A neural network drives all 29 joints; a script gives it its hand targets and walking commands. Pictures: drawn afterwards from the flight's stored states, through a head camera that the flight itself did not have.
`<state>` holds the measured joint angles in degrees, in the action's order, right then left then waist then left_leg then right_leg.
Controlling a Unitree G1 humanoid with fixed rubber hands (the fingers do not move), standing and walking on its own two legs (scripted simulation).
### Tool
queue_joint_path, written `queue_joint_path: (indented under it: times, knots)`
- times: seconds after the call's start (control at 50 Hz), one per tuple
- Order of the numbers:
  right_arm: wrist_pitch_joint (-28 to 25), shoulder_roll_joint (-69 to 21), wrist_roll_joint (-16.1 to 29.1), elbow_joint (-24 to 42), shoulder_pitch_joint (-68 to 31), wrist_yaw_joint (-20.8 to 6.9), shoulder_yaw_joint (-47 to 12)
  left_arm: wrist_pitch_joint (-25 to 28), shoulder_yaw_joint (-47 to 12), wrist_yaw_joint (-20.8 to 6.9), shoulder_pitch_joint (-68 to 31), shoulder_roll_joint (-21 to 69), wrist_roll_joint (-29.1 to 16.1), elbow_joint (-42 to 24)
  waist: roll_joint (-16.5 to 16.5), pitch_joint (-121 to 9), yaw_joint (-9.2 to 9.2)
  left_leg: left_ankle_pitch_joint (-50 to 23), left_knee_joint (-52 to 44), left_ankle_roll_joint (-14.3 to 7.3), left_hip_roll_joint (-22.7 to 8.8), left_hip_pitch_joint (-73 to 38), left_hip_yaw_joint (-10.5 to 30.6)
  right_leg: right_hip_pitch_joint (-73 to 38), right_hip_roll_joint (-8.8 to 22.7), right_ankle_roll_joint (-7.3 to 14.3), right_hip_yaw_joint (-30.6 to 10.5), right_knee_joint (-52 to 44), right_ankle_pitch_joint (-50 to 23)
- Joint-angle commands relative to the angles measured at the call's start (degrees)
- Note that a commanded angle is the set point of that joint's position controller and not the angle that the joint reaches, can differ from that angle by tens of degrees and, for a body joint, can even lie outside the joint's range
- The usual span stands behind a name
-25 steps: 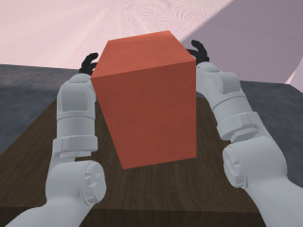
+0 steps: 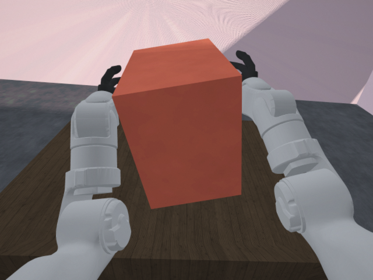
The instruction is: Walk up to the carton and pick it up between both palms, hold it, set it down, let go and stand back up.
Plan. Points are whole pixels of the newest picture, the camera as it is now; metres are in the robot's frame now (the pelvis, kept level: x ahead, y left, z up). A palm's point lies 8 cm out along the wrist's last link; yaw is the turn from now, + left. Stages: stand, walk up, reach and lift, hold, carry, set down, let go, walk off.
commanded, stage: hold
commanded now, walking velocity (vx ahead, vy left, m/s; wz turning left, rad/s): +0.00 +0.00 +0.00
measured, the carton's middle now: (182, 115) +0.38 -0.01 +0.26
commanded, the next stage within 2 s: none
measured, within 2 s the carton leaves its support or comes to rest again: neither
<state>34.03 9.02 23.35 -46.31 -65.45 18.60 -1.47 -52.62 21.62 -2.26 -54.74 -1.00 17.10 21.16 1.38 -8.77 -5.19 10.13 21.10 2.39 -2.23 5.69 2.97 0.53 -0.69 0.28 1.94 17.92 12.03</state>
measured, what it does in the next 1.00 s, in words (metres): stands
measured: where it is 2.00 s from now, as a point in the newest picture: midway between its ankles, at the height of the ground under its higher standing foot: outside the picture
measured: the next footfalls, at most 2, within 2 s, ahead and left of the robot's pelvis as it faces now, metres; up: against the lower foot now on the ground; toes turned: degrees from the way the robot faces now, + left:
none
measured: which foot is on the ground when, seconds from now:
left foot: down 0.00-1.00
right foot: down 0.00-1.00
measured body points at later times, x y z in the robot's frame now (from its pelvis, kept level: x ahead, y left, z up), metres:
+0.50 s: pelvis +0.00 +0.00 +0.00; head -0.10 +0.02 +0.44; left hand +0.38 +0.14 +0.30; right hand +0.38 -0.14 +0.33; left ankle +0.02 +0.14 -0.75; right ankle -0.02 -0.11 -0.75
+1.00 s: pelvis +0.00 +0.00 +0.00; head -0.10 +0.02 +0.44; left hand +0.38 +0.14 +0.30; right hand +0.38 -0.14 +0.33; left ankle +0.02 +0.14 -0.75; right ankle -0.02 -0.11 -0.75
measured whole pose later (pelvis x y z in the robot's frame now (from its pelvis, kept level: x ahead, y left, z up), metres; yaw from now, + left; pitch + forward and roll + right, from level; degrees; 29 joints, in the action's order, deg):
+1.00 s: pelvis +0.00 +0.00 +0.00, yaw +0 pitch -5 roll -1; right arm 34.5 9.3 23.9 -46.2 -65.1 18.9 -2.0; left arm -52.5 21.5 -1.9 -54.6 -0.8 17.1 21.3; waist 1.2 -9.1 -5.3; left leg 10.2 21.3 2.3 -2.1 5.7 3.2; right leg 0.3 -1.0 0.3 1.2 17.7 12.0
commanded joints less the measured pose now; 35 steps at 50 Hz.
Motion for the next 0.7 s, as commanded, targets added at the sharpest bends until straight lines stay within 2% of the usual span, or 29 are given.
queue_joint_path:
  times: [0.0, 0.06, 0.08, 0.14, 0.18, 0.2, 0.36, 0.4, 0.44, 0.54, 0.6, 0.64, 0.66, 0.68]
  knots:
    - [1.2, -40.5, 8.4, 12.5, -36.6, -6.3, -10.4, 6.7, -21.8, -6.9, -46.4, 30.9, -9.9, -7.1, -3.5, -13.3, -0.54, -11.1, -1.9, 1.0, 5.0, -3.9, -3.6, -2.4, -4.4, -4.0, 0.4, -1.7, -12.5]
    - [1.0, -41.0, 9.1, 13.8, -37.1, -6.1, -11.3, 6.7, -21.8, -6.7, -45.8, 30.0, -10.0, -7.6, -3.0, -14.9, 0.1, -13.1, -1.2, 0.8, 5.1, -5.0, -3.6, -2.5, -4.5, -4.1, 0.1, -1.8, -14.1]
    - [1.2, -40.5, 9.0, 13.3, -37.0, -5.9, -11.1, 6.5, -21.9, -6.6, -46.2, 30.2, -10.1, -7.4, -3.2, -14.4, -0.45, -12.9, -1.2, 0.9, 5.2, -4.7, -3.5, -2.6, -4.4, -4.2, 0.3, -1.7, -14.2]
    - [1.3, -40.5, 8.6, 13.0, -36.9, -6.0, -10.8, 6.4, -21.1, -7.1, -45.2, 30.3, -9.6, -5.5, -2.4, -13.1, -0.46, -12.0, -1.6, 0.7, 5.0, -4.5, -3.6, -1.8, -4.5, -4.2, 0.2, -1.9, -13.4]
    - [1.5, -40.5, 8.9, 12.8, -36.3, -6.0, -11.0, 6.4, -21.3, -6.9, -45.3, 30.5, -9.7, -6.7, -2.7, -13.2, -0.6, -12.9, -1.3, 0.8, 5.0, -4.6, -3.5, -2.3, -4.5, -4.2, 0.2, -1.7, -14.1]
    - [1.3, -41.4, 9.4, 14.4, -36.7, -6.0, -11.8, 6.6, -21.6, -6.9, -46.0, 30.4, -10.1, -8.4, -2.6, -15.1, -0.07, -14.1, -1.0, 0.7, 5.1, -5.2, -3.4, -3.2, -4.5, -4.3, 0.1, -1.5, -15.7]
    - [1.3, -40.9, 9.0, 14.3, -37.4, -6.0, -11.3, 6.3, -22.0, -6.8, -46.6, 31.0, -10.1, -7.5, -3.2, -13.6, -0.25, -11.6, -1.5, 0.9, 5.0, -4.0, -3.6, -2.1, -4.6, -4.0, 0.3, -1.8, -12.8]
    - [1.2, -41.1, 9.2, 14.6, -37.7, -6.0, -11.5, 6.6, -22.0, -6.6, -46.4, 30.8, -10.2, -8.0, -2.6, -14.8, 0.15, -12.3, -1.4, 0.8, 4.9, -4.4, -3.4, -2.5, -4.6, -4.1, 0.3, -1.7, -13.4]
    - [1.3, -41.4, 9.2, 14.0, -37.0, -6.0, -11.4, 6.7, -22.1, -6.5, -46.9, 30.6, -10.2, -8.8, -2.7, -14.4, -0.28, -13.0, -1.4, 0.9, 5.1, -5.2, -3.5, -2.6, -4.5, -4.4, 0.2, -1.8, -14.1]
    - [1.8, -40.1, 8.4, 12.2, -37.1, -6.0, -10.3, 6.3, -21.0, -6.8, -46.3, 29.8, -9.4, -5.7, -2.7, -11.7, -0.16, -9.5, -1.9, 0.6, 5.1, -3.4, -3.6, -1.7, -4.2, -4.2, 0.2, -2.1, -10.9]
    - [1.4, -40.1, 8.7, 13.1, -38.3, -6.0, -10.1, 6.5, -21.7, -6.8, -46.5, 30.6, -10.2, -5.7, -3.1, -13.3, -0.62, -10.7, -1.7, 0.9, 5.0, -3.7, -3.5, -1.9, -4.3, -3.9, -0.1, -2.0, -12.3]
    - [1.4, -40.9, 9.2, 13.3, -38.2, -6.2, -10.8, 6.7, -20.6, -6.7, -46.1, 30.0, -9.9, -5.4, -2.3, -14.3, 0.28, -11.3, -1.7, 0.6, 5.2, -4.0, -3.5, -2.2, -4.3, -4.3, -0.2, -1.9, -13.3]
    - [1.5, -40.2, 8.9, 13.3, -37.6, -6.0, -10.5, 6.6, -21.2, -6.7, -45.9, 30.6, -10.1, -5.6, -2.7, -13.8, -0.61, -11.6, -1.4, 0.9, 5.0, -4.1, -3.3, -2.4, -4.4, -4.1, -0.1, -2.0, -13.4]
    - [1.8, -40.3, 8.7, 12.3, -37.0, -6.0, -10.4, 6.4, -20.6, -6.9, -45.2, 30.1, -9.4, -4.8, -2.4, -13.2, -0.48, -11.5, -1.5, 0.7, 5.0, -4.3, -3.5, -2.3, -4.3, -4.1, -0.3, -2.0, -13.2]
